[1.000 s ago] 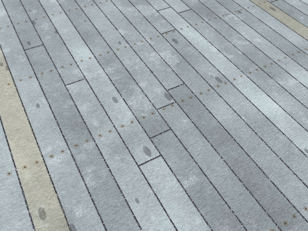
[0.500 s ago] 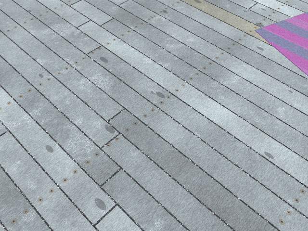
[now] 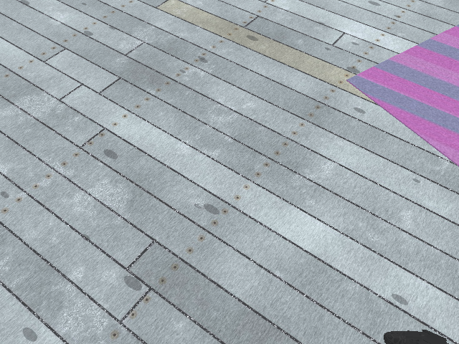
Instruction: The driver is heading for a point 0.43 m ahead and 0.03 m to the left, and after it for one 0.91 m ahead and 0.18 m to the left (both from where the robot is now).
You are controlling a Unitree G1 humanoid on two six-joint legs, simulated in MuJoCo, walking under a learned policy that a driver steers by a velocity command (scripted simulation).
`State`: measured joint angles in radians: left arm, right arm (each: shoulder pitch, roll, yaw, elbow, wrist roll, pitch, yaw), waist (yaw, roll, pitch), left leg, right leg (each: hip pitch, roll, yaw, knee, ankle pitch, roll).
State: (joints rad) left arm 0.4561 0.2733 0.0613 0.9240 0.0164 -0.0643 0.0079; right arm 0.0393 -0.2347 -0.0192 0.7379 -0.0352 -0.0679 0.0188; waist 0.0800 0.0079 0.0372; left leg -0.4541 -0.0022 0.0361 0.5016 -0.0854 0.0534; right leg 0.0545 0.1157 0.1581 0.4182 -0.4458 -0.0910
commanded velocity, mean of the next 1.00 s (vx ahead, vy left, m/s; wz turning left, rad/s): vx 0.50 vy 0.00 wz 0.14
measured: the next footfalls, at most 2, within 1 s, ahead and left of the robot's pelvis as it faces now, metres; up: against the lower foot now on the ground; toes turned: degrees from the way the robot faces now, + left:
right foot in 0.54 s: +0.42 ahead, -0.11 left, +0.00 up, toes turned -4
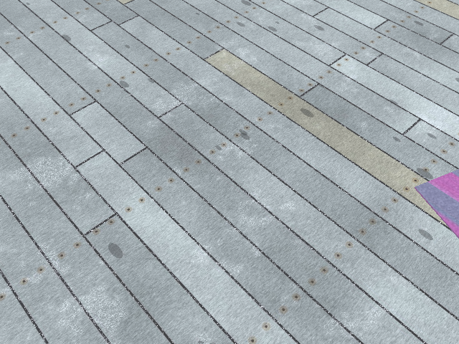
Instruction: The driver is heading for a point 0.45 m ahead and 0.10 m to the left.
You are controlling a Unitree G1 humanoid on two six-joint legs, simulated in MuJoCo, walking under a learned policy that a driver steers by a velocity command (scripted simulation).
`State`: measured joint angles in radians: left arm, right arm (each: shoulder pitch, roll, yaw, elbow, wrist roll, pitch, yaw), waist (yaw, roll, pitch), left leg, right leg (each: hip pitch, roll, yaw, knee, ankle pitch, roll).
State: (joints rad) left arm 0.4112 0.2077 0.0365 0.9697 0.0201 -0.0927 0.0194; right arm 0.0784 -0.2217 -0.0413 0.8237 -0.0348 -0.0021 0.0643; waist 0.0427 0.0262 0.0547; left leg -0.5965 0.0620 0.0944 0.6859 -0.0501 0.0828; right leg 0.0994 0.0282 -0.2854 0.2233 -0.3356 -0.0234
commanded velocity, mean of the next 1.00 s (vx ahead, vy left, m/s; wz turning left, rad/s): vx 0.32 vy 0.00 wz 0.36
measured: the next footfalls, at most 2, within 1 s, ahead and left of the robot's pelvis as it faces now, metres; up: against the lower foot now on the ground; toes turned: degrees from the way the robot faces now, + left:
left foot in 0.10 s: +0.20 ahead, +0.08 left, +0.00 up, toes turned +8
right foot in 0.60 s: +0.52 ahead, +0.00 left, +0.00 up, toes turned +19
